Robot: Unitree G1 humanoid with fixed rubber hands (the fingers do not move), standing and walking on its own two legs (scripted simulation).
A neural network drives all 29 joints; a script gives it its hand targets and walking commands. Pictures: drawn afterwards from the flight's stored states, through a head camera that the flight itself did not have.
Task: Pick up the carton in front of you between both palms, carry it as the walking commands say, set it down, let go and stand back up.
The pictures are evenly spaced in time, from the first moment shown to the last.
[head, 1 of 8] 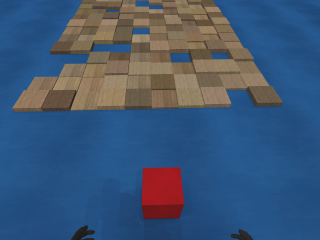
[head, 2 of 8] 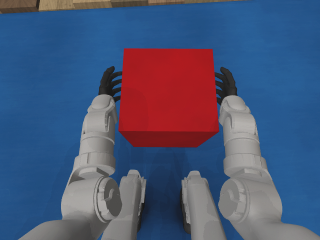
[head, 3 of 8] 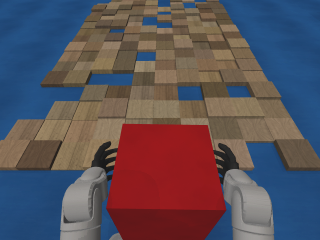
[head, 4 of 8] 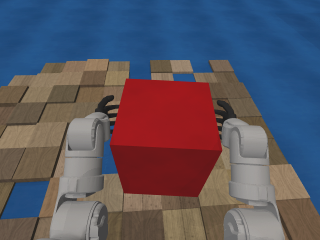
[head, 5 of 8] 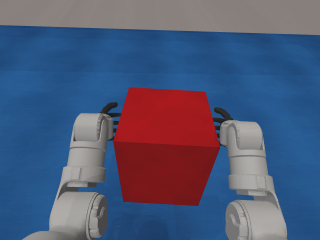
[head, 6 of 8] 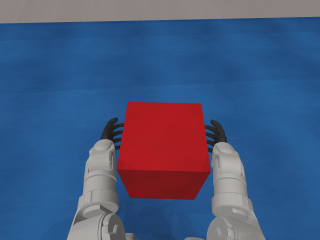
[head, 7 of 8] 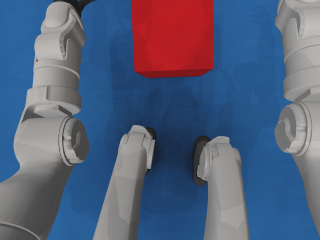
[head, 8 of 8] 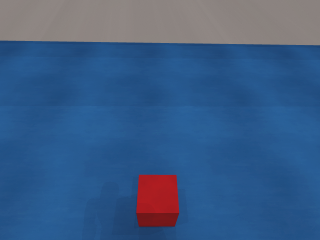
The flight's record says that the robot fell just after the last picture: no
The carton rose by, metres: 0.78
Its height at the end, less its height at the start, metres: +0.00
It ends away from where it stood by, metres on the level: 5.88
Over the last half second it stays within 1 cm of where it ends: yes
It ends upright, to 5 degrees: yes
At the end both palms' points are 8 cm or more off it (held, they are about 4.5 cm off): yes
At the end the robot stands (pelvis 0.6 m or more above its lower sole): yes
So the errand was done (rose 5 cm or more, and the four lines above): yes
